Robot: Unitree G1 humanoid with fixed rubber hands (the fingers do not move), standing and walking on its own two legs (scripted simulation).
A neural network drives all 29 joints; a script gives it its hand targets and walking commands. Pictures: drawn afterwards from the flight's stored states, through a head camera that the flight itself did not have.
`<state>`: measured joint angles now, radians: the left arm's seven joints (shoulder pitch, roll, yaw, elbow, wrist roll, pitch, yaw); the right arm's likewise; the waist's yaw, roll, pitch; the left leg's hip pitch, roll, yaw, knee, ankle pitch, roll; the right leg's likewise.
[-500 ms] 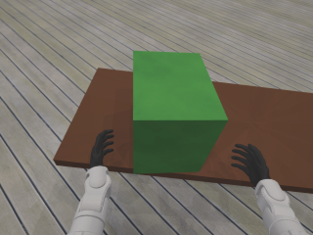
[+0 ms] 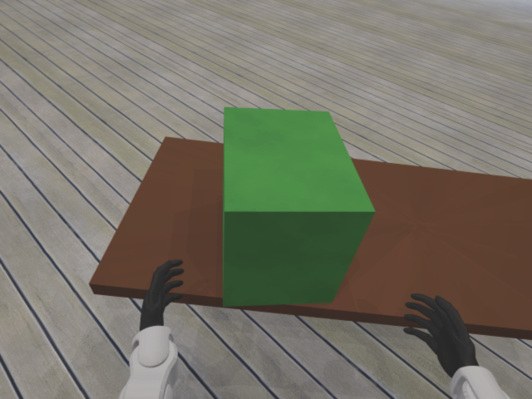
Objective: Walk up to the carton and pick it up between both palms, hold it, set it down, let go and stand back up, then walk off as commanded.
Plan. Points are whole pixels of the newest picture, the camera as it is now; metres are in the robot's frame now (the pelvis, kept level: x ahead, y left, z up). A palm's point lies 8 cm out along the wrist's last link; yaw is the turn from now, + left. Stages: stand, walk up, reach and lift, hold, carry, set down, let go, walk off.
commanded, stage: set down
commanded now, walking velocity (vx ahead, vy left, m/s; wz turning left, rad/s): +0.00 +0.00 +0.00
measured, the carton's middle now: (278, 205) +0.48 +0.05 +0.02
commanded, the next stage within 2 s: let go in 1.80 s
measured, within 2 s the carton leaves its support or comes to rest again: neither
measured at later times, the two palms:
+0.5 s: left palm (159, 320) +0.24 +0.21 -0.02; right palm (436, 353) +0.24 -0.22 +0.00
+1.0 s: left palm (170, 336) +0.22 +0.19 -0.04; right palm (460, 368) +0.23 -0.26 -0.02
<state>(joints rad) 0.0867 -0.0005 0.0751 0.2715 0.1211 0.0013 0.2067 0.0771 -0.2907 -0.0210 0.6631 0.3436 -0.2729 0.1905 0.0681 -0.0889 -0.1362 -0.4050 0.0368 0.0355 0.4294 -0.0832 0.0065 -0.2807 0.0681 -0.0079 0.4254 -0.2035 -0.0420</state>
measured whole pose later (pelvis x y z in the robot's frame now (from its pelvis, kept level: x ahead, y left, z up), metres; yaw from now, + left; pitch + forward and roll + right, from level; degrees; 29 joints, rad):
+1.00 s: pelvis +0.04 -0.01 +0.00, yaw +1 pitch +1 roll +1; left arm 0.23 0.06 0.01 0.33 0.12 0.02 0.09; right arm 0.22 -0.29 -0.01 0.63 0.30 -0.23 0.11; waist 0.06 -0.11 -0.09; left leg -0.28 -0.01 0.04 0.39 -0.13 0.01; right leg -0.18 0.03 -0.01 0.45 -0.29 -0.04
